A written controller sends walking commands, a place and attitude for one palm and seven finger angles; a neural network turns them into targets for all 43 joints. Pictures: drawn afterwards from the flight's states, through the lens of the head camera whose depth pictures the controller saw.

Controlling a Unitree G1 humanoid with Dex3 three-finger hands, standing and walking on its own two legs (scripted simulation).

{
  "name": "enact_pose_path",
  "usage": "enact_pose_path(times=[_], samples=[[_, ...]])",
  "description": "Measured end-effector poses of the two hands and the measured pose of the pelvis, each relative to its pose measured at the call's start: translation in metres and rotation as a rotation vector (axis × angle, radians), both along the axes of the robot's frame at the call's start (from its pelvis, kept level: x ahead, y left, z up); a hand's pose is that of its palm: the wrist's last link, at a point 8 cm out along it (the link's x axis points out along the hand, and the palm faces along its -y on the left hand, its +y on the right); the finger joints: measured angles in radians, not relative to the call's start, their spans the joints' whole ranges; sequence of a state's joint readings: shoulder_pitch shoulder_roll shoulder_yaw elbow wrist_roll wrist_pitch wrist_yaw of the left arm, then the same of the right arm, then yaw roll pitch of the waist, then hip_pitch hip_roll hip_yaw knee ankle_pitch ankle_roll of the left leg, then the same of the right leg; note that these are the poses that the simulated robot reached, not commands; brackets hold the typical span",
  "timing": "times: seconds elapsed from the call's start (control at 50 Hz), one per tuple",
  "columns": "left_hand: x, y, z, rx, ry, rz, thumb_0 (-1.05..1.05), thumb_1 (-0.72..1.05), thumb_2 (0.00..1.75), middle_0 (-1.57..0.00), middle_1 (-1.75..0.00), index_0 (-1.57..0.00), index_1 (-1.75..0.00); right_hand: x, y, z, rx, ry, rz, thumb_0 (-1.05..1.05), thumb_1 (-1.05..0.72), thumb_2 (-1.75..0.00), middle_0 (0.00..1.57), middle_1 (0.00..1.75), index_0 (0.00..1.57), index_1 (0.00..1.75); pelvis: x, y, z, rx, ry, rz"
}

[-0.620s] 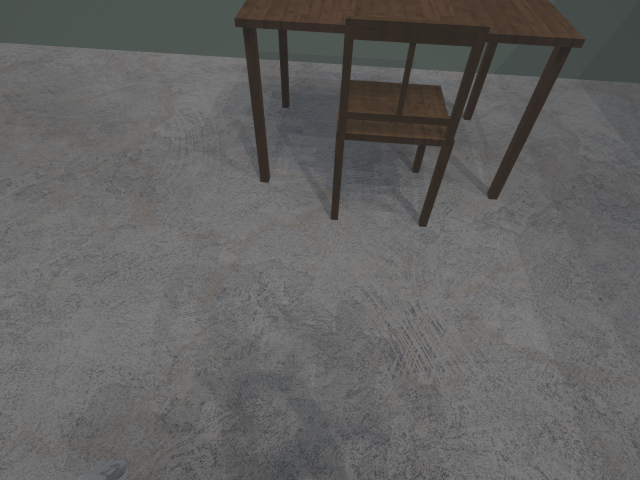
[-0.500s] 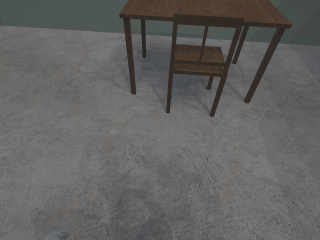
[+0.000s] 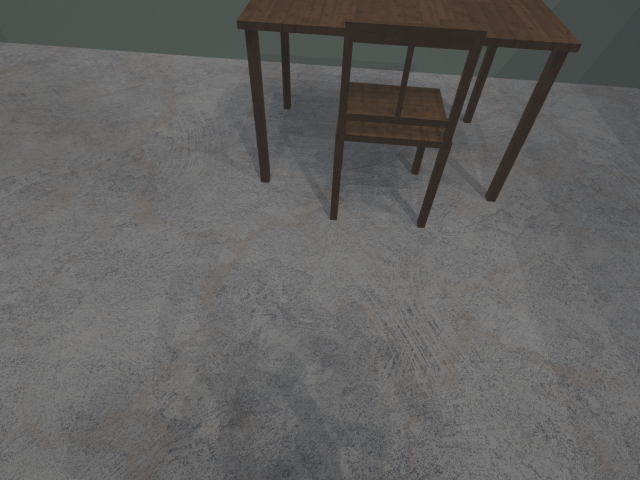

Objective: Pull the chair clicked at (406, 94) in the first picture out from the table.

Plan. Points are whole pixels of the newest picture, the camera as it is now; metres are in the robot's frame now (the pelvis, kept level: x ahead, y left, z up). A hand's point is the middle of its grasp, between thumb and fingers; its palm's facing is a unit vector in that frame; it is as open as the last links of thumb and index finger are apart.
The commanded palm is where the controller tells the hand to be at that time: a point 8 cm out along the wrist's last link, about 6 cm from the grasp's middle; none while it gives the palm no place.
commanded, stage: stand and wait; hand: left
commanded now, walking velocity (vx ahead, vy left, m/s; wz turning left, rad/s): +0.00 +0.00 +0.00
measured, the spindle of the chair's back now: (404, 82) +1.31 -0.20 -0.12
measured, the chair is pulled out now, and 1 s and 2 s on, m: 0.00 0.00 0.00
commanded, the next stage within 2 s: look at it before walking up in 0.20 s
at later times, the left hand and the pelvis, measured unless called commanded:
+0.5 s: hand out of the picture +0.07 +0.24 -0.16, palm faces -0.03 -0.95 -0.32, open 7.4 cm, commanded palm none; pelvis +0.00 +0.00 +0.00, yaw +0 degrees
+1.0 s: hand out of the picture +0.07 +0.24 -0.16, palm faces -0.03 -0.94 -0.33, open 7.4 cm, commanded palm none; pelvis +0.01 -0.01 +0.00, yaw -1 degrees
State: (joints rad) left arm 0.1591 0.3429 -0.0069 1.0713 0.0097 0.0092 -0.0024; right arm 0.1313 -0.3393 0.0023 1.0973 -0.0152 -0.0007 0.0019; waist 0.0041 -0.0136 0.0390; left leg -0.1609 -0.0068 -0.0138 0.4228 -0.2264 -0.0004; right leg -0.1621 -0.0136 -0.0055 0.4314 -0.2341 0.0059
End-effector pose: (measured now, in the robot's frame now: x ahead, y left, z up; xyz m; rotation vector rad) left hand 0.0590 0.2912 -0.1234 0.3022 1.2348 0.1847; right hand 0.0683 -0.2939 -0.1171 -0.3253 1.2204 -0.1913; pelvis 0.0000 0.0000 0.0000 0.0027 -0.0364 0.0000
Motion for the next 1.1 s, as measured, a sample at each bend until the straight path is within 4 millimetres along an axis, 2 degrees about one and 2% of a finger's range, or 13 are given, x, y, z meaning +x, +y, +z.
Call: enact_pose_path(times=[0.22,1.0,1.1], samples=[[0.001,-0.002,0.002,0.001,-0.008,-0.01,0.01,0.9,0.9,-0.2,-0.3,-0.2,-0.29,-0.011,0.001,-0.002,0.012,0.015,-0.01,0.01,-0.91,-0.9,0.2,0.3,0.21,0.3,-0.005,-0.001,0.001,0.001,0.0,-0.002],[0.011,-0.007,0.004,0.003,-0.003,-0.007,0.01,0.9,0.9,-0.2,-0.3,-0.2,-0.29,0.012,0.0,-0.001,0.017,-0.016,-0.003,0.01,-0.91,-0.9,0.2,0.3,0.21,0.3,0.006,-0.005,0.003,0.003,0.006,-0.015],[0.011,-0.016,-0.003,-0.004,0.018,-0.024,0.01,0.9,0.9,-0.2,-0.3,-0.2,-0.29,0.007,0.005,-0.005,0.026,-0.047,-0.052,0.01,-0.91,-0.9,0.2,0.3,0.2,0.3,0.003,-0.006,-0.002,0.006,0.011,-0.064]])
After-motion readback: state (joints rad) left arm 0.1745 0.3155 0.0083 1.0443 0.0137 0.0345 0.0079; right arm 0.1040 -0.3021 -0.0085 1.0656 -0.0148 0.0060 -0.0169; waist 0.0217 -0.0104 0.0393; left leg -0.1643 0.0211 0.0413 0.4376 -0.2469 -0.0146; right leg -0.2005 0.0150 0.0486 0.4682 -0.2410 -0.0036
